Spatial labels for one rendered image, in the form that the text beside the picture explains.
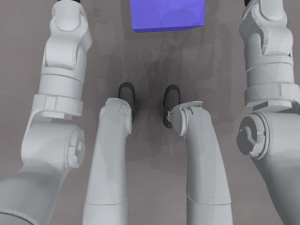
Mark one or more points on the right robot foot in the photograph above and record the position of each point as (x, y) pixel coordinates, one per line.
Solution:
(171, 99)

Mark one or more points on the robot left thigh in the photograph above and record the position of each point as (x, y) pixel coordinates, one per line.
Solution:
(106, 199)

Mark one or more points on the robot right forearm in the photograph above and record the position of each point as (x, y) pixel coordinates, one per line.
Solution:
(268, 52)

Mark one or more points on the robot left upper arm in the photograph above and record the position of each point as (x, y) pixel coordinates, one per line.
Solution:
(50, 151)

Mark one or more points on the carton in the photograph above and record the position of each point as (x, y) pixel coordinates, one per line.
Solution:
(166, 15)

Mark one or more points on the robot left forearm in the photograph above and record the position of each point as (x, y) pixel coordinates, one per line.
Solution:
(63, 66)

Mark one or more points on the robot right upper arm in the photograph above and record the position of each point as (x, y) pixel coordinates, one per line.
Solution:
(272, 141)

